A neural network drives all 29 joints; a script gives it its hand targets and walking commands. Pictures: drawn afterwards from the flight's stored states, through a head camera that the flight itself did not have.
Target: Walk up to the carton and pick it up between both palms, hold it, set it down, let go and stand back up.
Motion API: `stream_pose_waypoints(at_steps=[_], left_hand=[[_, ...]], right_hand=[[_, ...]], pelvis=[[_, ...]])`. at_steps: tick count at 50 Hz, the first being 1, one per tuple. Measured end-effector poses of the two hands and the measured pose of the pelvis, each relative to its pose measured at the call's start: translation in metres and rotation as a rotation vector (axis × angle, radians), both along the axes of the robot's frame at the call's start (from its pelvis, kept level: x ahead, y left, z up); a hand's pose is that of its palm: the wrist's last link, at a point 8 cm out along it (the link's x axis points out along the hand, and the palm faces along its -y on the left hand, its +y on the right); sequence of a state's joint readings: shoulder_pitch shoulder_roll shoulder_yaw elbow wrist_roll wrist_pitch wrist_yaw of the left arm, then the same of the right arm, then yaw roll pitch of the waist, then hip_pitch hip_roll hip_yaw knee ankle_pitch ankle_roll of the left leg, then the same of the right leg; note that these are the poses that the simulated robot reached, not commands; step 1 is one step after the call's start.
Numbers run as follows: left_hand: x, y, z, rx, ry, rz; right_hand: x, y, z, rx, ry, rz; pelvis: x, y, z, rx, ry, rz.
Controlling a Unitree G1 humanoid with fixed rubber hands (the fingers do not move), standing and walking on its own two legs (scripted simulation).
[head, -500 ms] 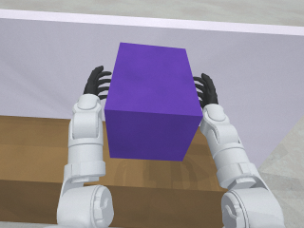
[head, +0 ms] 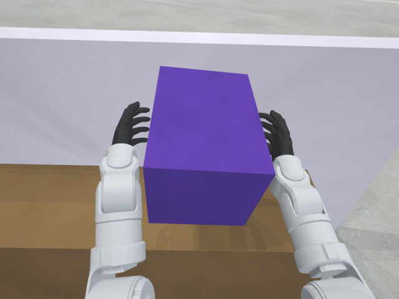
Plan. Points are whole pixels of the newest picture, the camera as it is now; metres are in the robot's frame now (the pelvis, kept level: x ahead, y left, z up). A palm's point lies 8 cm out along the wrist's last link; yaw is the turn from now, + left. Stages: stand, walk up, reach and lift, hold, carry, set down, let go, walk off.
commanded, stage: set down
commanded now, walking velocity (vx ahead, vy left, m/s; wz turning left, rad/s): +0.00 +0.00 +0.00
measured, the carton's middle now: (201, 144) +0.42 +0.00 +0.13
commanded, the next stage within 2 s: none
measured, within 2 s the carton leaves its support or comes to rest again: neither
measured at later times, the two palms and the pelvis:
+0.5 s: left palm (137, 158) +0.38 +0.14 +0.13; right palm (276, 158) +0.38 -0.16 +0.12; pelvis +0.03 -0.03 +0.00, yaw +1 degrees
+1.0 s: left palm (136, 166) +0.38 +0.14 +0.11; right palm (271, 162) +0.38 -0.15 +0.10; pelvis +0.02 -0.01 +0.00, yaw +0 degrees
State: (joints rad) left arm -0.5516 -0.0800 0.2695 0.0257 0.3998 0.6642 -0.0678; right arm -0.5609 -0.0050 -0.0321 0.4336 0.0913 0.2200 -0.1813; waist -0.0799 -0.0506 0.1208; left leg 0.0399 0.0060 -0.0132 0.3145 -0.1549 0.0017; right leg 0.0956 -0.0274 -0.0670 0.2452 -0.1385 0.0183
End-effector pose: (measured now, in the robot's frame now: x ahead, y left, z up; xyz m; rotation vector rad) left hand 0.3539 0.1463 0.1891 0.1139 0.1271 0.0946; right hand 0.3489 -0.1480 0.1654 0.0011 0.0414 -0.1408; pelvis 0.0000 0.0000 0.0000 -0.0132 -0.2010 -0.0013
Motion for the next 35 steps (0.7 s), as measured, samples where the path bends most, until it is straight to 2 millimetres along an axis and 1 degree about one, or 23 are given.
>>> stream_pose_waypoints(at_steps=[5,9,12,18,22,26,30,35], left_hand=[[0.007,-0.007,0.0,0.001,-0.021,-0.005],[0.012,-0.011,-0.003,0.033,-0.039,-0.008],[0.016,-0.011,-0.015,0.041,-0.023,-0.003],[0.021,-0.008,-0.046,0.017,0.021,0.01],[0.022,-0.009,-0.057,0.018,0.011,0.008],[0.024,-0.012,-0.058,0.028,-0.002,0.002],[0.026,-0.015,-0.055,0.037,0.0,-0.007],[0.024,-0.014,-0.052,0.037,0.001,-0.009]], right_hand=[[0.005,-0.007,-0.004,-0.006,-0.032,-0.011],[0.012,-0.01,-0.004,-0.021,-0.068,-0.011],[0.018,-0.012,-0.01,-0.026,-0.079,-0.005],[0.026,-0.01,-0.034,-0.033,-0.046,0.013],[0.027,-0.011,-0.043,-0.03,-0.059,0.011],[0.028,-0.013,-0.046,-0.028,-0.074,0.006],[0.026,-0.016,-0.049,-0.008,-0.073,-0.007],[0.023,-0.015,-0.05,-0.008,-0.072,-0.013]], pelvis=[[-0.004,-0.005,0.001,0.008,0.025,-0.016],[0.0,-0.011,0.002,0.01,0.041,-0.014],[0.005,-0.015,0.002,0.011,0.04,-0.009],[0.015,-0.025,0.002,0.01,0.039,0.012],[0.022,-0.027,0.002,0.006,0.053,0.023],[0.026,-0.024,0.002,0.003,0.06,0.026],[0.029,-0.018,0.002,0.003,0.047,0.013],[0.029,-0.011,0.002,0.003,0.046,0.004]])
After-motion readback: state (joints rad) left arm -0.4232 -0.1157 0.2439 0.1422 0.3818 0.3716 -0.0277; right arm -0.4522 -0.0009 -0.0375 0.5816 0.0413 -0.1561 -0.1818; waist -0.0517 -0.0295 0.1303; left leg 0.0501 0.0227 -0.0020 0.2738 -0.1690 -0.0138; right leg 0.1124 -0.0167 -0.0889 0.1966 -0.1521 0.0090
